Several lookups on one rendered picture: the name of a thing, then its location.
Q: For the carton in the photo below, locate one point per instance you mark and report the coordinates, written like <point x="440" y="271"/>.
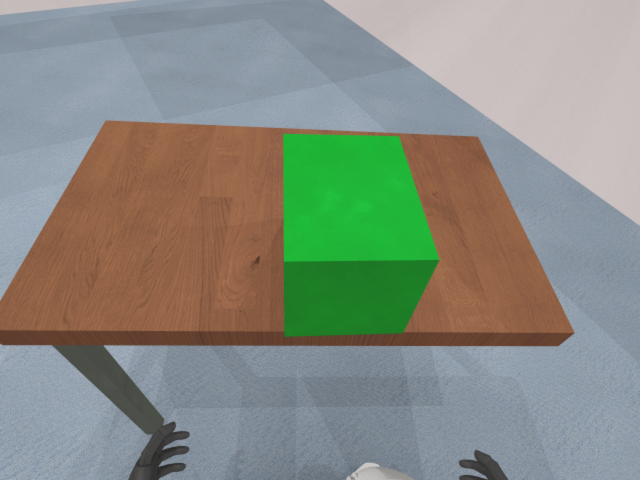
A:
<point x="358" y="251"/>

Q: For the right robot hand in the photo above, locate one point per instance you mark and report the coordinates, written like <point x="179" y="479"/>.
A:
<point x="484" y="465"/>

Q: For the table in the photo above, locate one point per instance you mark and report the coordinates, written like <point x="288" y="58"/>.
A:
<point x="173" y="235"/>

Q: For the left robot hand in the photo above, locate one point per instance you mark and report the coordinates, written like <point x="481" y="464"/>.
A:
<point x="146" y="468"/>

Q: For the robot right shin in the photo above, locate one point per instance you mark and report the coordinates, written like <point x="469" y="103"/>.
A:
<point x="366" y="465"/>

